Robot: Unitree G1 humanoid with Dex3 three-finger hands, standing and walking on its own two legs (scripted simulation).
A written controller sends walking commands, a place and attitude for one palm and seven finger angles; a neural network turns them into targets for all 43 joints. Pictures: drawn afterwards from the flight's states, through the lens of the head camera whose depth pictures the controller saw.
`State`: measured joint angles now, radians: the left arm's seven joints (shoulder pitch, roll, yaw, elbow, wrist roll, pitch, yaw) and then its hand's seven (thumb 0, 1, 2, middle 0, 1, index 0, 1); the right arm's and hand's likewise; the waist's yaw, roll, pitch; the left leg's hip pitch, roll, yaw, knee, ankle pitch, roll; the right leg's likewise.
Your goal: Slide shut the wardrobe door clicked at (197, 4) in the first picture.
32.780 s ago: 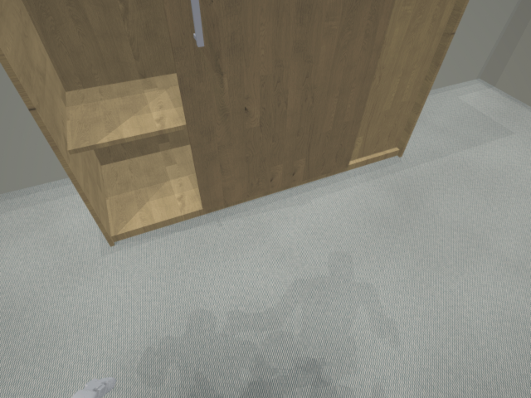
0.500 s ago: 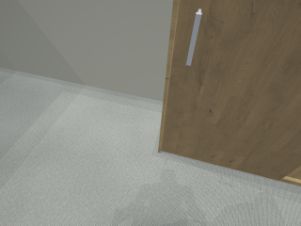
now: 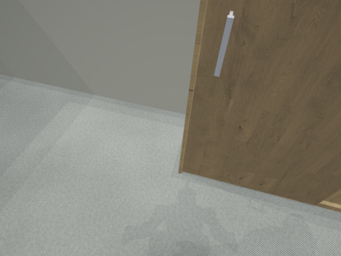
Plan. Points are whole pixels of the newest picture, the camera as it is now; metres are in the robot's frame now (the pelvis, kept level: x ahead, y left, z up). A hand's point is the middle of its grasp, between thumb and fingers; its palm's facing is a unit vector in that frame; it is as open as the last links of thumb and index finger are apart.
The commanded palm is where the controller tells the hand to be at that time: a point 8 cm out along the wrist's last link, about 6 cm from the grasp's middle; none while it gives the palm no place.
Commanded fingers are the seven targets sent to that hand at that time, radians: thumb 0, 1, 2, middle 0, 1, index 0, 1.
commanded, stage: look to check the result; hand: right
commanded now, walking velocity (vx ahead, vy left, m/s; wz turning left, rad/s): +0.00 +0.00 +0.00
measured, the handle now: (223, 45) +0.70 -0.12 +0.16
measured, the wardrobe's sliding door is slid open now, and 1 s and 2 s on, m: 0.00 0.00 0.00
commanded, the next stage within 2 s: stand and wait in 0.14 s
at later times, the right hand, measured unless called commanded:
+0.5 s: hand out of the picture +0.09 -0.23 -0.16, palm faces -0.02 +0.95 -0.31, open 7.4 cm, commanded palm none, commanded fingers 0.00 -0.90 -0.90 0.20 0.30 0.20 0.30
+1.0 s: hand out of the picture +0.09 -0.23 -0.16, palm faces -0.03 +0.95 -0.32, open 7.4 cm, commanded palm none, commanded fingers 0.00 -0.90 -0.90 0.20 0.30 0.20 0.30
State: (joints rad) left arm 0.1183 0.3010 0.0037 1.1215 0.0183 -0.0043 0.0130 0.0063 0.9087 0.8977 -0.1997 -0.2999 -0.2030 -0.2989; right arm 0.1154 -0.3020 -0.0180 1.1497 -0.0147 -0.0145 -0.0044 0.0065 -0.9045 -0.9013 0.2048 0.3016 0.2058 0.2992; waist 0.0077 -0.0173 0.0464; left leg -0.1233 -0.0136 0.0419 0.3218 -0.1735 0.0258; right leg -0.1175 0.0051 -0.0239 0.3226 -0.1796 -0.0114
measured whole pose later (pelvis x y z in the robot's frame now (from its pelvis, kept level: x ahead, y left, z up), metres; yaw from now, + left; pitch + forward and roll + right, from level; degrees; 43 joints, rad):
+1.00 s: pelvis +0.01 +0.01 +0.00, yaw +1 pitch -2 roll +0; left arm 0.12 0.31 0.00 1.14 0.02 0.00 0.01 0.01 0.91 0.90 -0.20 -0.30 -0.20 -0.30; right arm 0.11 -0.30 -0.01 1.15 -0.01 -0.02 0.00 0.01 -0.90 -0.90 0.21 0.30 0.21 0.30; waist 0.01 -0.01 0.05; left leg -0.09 -0.03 0.03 0.29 -0.17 0.04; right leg -0.08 -0.01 -0.03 0.29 -0.18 0.00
